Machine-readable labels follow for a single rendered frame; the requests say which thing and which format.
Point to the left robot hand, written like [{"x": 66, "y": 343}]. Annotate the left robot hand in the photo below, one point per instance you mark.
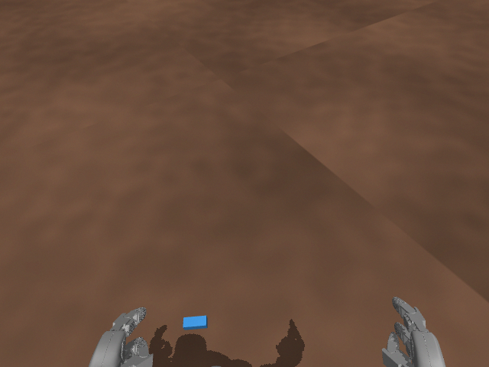
[{"x": 112, "y": 351}]

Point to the small box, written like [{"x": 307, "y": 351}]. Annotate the small box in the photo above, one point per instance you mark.
[{"x": 191, "y": 323}]

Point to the right robot hand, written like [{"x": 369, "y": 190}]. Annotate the right robot hand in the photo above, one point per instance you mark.
[{"x": 422, "y": 346}]

